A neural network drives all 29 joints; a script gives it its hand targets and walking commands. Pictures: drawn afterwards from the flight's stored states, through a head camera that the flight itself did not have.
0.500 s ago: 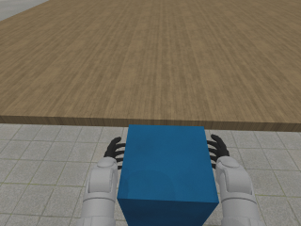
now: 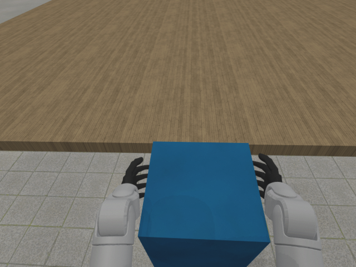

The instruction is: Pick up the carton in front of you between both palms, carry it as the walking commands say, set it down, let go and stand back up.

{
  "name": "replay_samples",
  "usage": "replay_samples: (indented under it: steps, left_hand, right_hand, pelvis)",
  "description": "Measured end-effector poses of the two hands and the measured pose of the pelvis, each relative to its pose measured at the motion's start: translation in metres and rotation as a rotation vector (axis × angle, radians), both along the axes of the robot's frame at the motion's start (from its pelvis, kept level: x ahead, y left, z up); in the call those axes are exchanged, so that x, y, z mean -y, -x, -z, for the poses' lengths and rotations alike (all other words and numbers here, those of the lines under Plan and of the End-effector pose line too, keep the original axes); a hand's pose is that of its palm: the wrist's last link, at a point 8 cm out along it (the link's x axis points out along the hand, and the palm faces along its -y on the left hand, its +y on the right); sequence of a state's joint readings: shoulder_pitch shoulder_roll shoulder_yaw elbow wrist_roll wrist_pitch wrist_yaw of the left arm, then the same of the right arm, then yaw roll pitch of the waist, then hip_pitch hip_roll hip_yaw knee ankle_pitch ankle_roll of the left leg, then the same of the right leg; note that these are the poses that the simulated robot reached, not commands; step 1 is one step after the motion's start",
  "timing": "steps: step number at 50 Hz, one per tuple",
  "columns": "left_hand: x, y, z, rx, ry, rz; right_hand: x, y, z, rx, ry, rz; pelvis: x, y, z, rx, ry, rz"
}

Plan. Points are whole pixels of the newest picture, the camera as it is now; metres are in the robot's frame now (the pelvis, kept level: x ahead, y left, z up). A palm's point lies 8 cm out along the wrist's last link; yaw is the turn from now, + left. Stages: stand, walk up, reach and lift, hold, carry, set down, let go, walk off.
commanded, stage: carry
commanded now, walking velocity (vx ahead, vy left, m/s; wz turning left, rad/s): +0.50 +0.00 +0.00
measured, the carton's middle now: (198, 209) +0.28 -0.01 +0.00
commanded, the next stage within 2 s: none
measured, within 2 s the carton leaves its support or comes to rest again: neither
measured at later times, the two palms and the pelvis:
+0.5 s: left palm (152, 115) +0.52 +0.11 +0.09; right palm (257, 116) +0.51 -0.19 +0.09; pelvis +0.25 -0.02 +0.00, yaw -2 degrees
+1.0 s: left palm (171, 61) +0.84 +0.07 +0.11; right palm (248, 60) +0.84 -0.23 +0.11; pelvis +0.56 -0.06 +0.00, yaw -3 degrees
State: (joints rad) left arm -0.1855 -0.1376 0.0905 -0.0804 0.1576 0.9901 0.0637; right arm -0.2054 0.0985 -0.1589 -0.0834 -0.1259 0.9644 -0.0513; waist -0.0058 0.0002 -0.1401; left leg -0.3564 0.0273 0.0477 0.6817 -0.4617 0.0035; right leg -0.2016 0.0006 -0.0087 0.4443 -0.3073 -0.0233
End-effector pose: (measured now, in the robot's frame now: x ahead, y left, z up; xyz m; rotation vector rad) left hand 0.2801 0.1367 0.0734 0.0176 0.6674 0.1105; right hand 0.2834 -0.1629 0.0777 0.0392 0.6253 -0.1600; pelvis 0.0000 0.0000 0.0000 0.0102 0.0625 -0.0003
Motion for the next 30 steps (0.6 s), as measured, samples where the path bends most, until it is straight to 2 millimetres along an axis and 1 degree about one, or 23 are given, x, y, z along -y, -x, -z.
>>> replay_samples:
  steps: [2,5,9,13,16,20,23,25,28,30]
  left_hand:
    - [-0.002,-0.01,-0.003,-0.022,0.002,-0.011]
    - [-0.011,-0.03,-0.009,-0.025,0.023,-0.033]
    - [-0.023,-0.063,-0.009,0.008,0.053,-0.039]
    - [-0.019,-0.096,-0.011,-0.061,0.043,-0.011]
    - [-0.009,-0.128,-0.016,-0.089,0.044,0.013]
    - [0.004,-0.177,-0.021,-0.08,0.046,0.02]
    - [0.015,-0.215,-0.02,-0.07,0.045,0.007]
    - [0.023,-0.242,-0.016,-0.061,0.042,-0.005]
    - [0.037,-0.284,-0.006,-0.038,0.031,-0.028]
    - [0.044,-0.307,0.002,-0.066,0.021,-0.038]
  right_hand:
    - [-0.002,-0.013,-0.003,-0.023,-0.005,-0.002]
    - [-0.011,-0.034,-0.009,-0.025,-0.023,0.003]
    - [-0.023,-0.063,-0.01,0.009,-0.022,0.017]
    - [-0.019,-0.084,-0.007,-0.059,-0.026,0.049]
    - [-0.01,-0.109,-0.013,-0.086,-0.034,0.08]
    - [0.003,-0.157,-0.02,-0.077,-0.045,0.096]
    - [0.014,-0.199,-0.018,-0.066,-0.052,0.088]
    - [0.023,-0.229,-0.012,-0.058,-0.058,0.077]
    - [0.037,-0.279,0.001,-0.036,-0.072,0.055]
    - [0.044,-0.305,0.011,-0.066,-0.074,0.04]
  pelvis:
    - [-0.002,-0.014,-0.003,-0.012,-0.016,0.004]
    - [-0.007,-0.037,-0.004,-0.02,-0.027,0.014]
    - [-0.017,-0.074,0.009,-0.012,-0.024,0.048]
    - [-0.02,-0.11,0.001,-0.017,-0.003,0.061]
    - [-0.017,-0.138,-0.006,-0.02,0.01,0.056]
    - [-0.006,-0.181,-0.008,-0.024,0.016,0.047]
    - [0.007,-0.219,-0.003,-0.02,0.012,0.045]
    - [0.018,-0.247,0.004,-0.013,0.008,0.039]
    - [0.037,-0.29,0.02,0.003,0.015,0.024]
    - [0.046,-0.31,0.02,0.0,0.018,0.016]
